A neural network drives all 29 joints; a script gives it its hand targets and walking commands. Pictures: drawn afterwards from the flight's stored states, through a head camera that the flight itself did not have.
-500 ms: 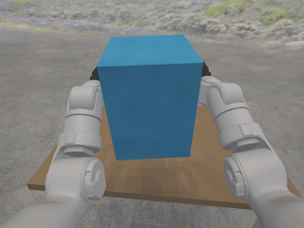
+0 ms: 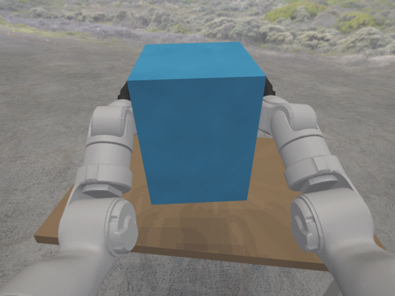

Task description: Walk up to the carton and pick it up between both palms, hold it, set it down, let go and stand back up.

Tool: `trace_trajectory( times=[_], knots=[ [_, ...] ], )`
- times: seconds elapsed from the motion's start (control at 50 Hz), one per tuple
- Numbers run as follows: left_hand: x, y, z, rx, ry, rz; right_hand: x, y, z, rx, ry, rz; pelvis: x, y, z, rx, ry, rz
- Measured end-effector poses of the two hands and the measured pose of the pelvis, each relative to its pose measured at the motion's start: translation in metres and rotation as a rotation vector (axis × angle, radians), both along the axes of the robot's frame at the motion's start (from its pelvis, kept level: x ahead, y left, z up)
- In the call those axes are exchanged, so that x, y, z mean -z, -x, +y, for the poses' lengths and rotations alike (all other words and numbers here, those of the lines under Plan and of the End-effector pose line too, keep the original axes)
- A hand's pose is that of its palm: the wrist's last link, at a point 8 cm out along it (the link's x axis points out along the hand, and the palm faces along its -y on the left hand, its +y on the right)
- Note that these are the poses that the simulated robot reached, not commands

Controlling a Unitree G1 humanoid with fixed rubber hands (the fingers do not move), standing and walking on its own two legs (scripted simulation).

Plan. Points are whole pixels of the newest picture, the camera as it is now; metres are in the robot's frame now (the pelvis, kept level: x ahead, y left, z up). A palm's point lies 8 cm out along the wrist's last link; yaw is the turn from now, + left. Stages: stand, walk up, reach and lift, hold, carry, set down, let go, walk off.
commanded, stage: hold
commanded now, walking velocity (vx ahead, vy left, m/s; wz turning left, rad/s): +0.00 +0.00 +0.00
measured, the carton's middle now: (196, 122) +0.34 +0.01 +0.28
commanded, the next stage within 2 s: none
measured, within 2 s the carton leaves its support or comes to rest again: neither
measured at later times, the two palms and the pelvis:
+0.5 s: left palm (126, 113) +0.37 +0.14 +0.28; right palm (263, 110) +0.37 -0.12 +0.30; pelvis +0.00 +0.00 +0.00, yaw +1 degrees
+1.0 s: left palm (125, 114) +0.37 +0.14 +0.28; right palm (262, 109) +0.37 -0.12 +0.30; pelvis +0.00 +0.00 +0.00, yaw +1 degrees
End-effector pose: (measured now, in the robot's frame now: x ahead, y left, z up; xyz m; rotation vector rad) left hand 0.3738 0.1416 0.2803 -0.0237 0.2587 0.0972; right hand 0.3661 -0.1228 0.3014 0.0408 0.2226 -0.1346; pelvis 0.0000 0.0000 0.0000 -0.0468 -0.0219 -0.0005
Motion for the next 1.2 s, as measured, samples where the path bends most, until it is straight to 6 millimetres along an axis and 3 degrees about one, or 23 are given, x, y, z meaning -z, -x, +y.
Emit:
trace_trajectory(
  times=[1.2],
  knots=[
    [0.0037,0.0008,0.0028,-0.013,-0.001,-0.001,0.0026,-0.0023,0.0029,-0.014,0.003,-0.001,-0.0003,-0.0028,-0.0015,-0.016,0.002,0.003]
  ],
)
